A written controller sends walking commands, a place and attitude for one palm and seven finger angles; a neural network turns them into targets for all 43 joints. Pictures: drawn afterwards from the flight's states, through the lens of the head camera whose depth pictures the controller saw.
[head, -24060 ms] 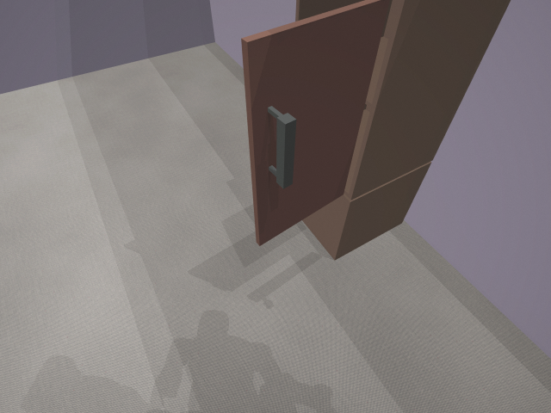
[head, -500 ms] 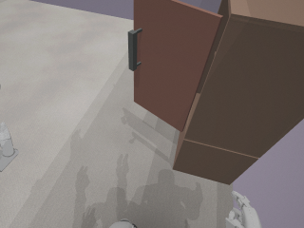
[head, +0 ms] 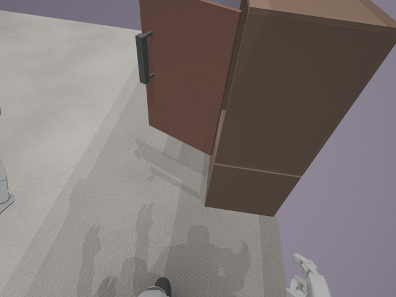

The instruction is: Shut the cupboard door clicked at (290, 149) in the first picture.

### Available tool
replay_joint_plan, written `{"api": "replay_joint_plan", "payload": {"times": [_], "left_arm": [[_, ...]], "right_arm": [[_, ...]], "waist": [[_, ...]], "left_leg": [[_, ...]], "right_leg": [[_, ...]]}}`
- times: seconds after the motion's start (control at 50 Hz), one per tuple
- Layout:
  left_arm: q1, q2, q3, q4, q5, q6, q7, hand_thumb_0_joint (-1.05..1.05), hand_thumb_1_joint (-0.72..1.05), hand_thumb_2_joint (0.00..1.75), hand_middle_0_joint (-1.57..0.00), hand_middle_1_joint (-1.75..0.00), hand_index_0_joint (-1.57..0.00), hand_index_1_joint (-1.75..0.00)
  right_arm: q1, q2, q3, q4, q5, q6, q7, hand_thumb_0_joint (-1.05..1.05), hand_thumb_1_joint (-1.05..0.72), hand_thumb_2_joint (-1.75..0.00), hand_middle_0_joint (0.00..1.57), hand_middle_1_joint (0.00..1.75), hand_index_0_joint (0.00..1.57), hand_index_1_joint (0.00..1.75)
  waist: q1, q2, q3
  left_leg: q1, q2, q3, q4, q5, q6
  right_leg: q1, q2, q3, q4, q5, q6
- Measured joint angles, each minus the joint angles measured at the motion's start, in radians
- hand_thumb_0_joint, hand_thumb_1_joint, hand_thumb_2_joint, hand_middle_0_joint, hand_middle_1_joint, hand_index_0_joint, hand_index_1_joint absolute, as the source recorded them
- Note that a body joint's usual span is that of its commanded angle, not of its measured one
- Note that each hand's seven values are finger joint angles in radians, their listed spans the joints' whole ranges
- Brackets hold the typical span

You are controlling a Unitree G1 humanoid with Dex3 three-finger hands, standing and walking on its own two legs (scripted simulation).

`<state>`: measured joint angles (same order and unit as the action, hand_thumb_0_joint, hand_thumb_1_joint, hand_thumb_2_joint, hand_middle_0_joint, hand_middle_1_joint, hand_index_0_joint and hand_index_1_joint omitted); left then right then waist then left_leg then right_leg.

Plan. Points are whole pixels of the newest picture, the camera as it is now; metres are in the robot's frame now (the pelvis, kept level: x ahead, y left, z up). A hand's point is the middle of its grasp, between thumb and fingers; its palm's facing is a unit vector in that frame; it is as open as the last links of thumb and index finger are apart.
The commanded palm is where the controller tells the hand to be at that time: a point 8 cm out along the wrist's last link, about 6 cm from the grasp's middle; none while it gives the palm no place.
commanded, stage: stop stepping back and stand still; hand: left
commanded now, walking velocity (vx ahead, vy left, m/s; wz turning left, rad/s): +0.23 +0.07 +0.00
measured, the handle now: (147, 58) +0.88 +0.17 +0.04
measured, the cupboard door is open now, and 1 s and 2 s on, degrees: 66 66 66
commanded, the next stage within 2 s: let the arm hang, fingers relaxed in 0.70 s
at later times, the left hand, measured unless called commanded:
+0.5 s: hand out of the picture +0.13 +0.29 +0.18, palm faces +0.43 -0.79 -0.43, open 7.4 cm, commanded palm +0.09 +0.32 +0.19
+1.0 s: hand out of the picture +0.11 +0.25 -0.09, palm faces -0.02 -0.94 -0.33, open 7.4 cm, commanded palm none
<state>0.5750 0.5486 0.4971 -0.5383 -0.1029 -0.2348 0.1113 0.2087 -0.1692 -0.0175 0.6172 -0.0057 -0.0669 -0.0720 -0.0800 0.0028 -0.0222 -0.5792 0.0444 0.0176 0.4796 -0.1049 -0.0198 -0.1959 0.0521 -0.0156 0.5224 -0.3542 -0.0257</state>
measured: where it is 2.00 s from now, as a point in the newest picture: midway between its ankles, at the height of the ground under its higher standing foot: outside the picture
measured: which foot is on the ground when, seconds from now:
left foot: up 0.00-0.12, down 0.14-1.00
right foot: down 0.00-1.00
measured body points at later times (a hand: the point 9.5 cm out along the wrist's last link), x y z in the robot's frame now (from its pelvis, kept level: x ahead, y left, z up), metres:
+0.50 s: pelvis -0.06 +0.03 +0.01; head -0.09 +0.04 +0.46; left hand +0.10 +0.33 +0.20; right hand +0.08 -0.20 -0.08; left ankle -0.01 +0.13 -0.71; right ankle -0.09 -0.09 -0.72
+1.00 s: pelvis -0.07 +0.04 +0.00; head -0.07 +0.02 +0.45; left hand +0.11 +0.30 -0.06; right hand +0.07 -0.22 -0.12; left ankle -0.01 +0.14 -0.72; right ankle -0.09 -0.07 -0.72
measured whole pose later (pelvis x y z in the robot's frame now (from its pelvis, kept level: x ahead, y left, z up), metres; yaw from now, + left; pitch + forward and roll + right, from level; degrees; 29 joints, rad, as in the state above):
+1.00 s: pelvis -0.07 +0.04 +0.00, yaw +0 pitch +0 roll +0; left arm 0.22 0.27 0.02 0.53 0.02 0.05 0.00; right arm 0.15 -0.28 0.00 0.82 -0.01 -0.02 0.00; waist -0.03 0.05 -0.01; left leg -0.37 -0.01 0.02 0.60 -0.22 0.03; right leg -0.25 0.01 -0.01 0.60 -0.35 -0.01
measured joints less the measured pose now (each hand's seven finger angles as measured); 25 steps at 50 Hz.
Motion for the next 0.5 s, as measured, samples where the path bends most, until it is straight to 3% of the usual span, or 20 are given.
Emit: {"api": "replay_joint_plan", "payload": {"times": [0.06, 0.1, 0.12, 0.16, 0.2, 0.26, 0.32, 0.36, 0.46, 0.5], "left_arm": [[0.094, -0.023, -0.008, -0.044, 0.024, 0.009, 0.022, 0.01, 0.89, 0.90, -0.22, -0.30, -0.22, -0.30], [0.083, -0.070, -0.040, -0.038, 0.047, 0.013, 0.043, 0.01, 0.89, 0.90, -0.22, -0.30, -0.22, -0.30], [0.054, -0.094, -0.058, -0.024, 0.056, 0.015, 0.053, 0.01, 0.89, 0.90, -0.22, -0.30, -0.22, -0.30], [-0.039, -0.129, -0.083, 0.031, 0.066, 0.020, 0.068, 0.01, 0.89, 0.90, -0.22, -0.30, -0.22, -0.30], [-0.088, -0.147, -0.076, 0.083, 0.062, 0.031, 0.075, 0.01, 0.89, 0.90, -0.22, -0.30, -0.21, -0.30], [-0.094, -0.157, -0.064, 0.101, 0.065, 0.055, 0.072, 0.01, 0.89, 0.90, -0.21, -0.30, -0.21, -0.30], [-0.049, -0.140, -0.065, 0.054, 0.069, 0.055, 0.063, 0.02, 0.89, 0.90, -0.21, -0.30, -0.21, -0.30], [-0.021, -0.132, -0.072, 0.031, 0.070, 0.041, 0.055, 0.02, 0.89, 0.90, -0.21, -0.30, -0.21, -0.30], [0.016, -0.130, -0.107, 0.059, 0.067, 0.036, 0.048, 0.01, 0.89, 0.90, -0.22, -0.30, -0.21, -0.30], [-0.004, -0.141, -0.112, 0.094, 0.072, 0.039, 0.055, 0.01, 0.89, 0.90, -0.22, -0.30, -0.22, -0.30]], "right_arm": [[0.063, -0.028, -0.004, 0.036, -0.004, 0.008, 0.000, 0.01, -0.91, -0.90, 0.21, 0.30, 0.20, 0.30], [0.104, -0.055, -0.001, 0.050, -0.005, 0.006, -0.015, 0.01, -0.91, -0.90, 0.21, 0.30, 0.20, 0.30], [0.120, -0.073, -0.002, 0.050, -0.002, -0.002, -0.024, 0.01, -0.91, -0.90, 0.21, 0.30, 0.20, 0.30], [0.111, -0.083, -0.013, 0.077, 0.010, -0.020, -0.042, 0.01, -0.91, -0.90, 0.20, 0.30, 0.20, 0.30], [0.081, -0.062, -0.004, 0.094, 0.015, -0.031, -0.047, 0.02, -0.91, -0.90, 0.20, 0.30, 0.20, 0.30], [0.062, -0.017, 0.020, 0.070, 0.007, -0.057, -0.035, 0.02, -0.91, -0.90, 0.20, 0.30, 0.20, 0.30], [0.064, 0.023, 0.046, 0.028, 0.001, -0.075, -0.013, 0.02, -0.91, -0.90, 0.20, 0.30, 0.20, 0.30], [0.051, 0.030, 0.054, 0.010, -0.007, -0.071, 0.001, 0.02, -0.91, -0.90, 0.21, 0.30, 0.20, 0.30], [0.052, 0.008, 0.045, 0.041, -0.002, -0.016, 0.014, 0.01, -0.90, -0.90, 0.21, 0.30, 0.20, 0.30], [0.066, -0.013, 0.040, 0.053, 0.001, -0.007, 0.008, 0.01, -0.90, -0.90, 0.21, 0.30, 0.20, 0.30]], "waist": [[0.063, -0.048, -0.046], [0.084, -0.050, -0.068], [0.086, -0.031, -0.071], [0.082, -0.017, -0.046], [0.082, -0.035, -0.016], [0.060, -0.037, -0.006], [0.043, -0.045, -0.025], [0.039, -0.028, -0.029], [0.072, -0.001, -0.063], [0.079, 0.000, -0.071]], "left_leg": [[-0.015, -0.049, -0.018, 0.337, -0.216, -0.023], [0.073, -0.051, -0.018, 0.306, -0.216, -0.016], [0.131, -0.039, -0.029, 0.223, -0.181, -0.007], [0.149, -0.052, -0.046, 0.172, -0.137, 0.052], [0.165, -0.063, -0.033, 0.144, -0.109, 0.070], [0.193, -0.058, -0.031, 0.058, -0.058, 0.063], [0.198, -0.063, -0.023, -0.002, -0.048, 0.050], [0.179, -0.061, -0.019, 0.012, -0.068, 0.038], [0.139, -0.062, -0.027, 0.227, -0.193, 0.012], [0.188, -0.049, -0.018, 0.178, -0.188, 0.021]], "right_leg": [[-0.021, -0.038, 0.049, 0.012, 0.018, 0.035], [-0.027, -0.050, 0.058, 0.013, 0.014, 0.054], [-0.036, -0.046, 0.045, 0.027, 0.009, 0.064], [-0.054, -0.059, 0.020, 0.062, -0.002, 0.076], [-0.056, -0.058, 0.044, 0.073, -0.015, 0.059], [-0.051, -0.023, 0.042, 0.091, -0.037, 0.039], [0.009, -0.006, 0.011, -0.023, -0.029, 0.016], [0.018, -0.002, 0.008, -0.077, 0.058, -0.005], [0.013, -0.010, 0.026, -0.065, 0.073, -0.005], [0.015, -0.022, 0.025, -0.048, 0.060, 0.008]]}}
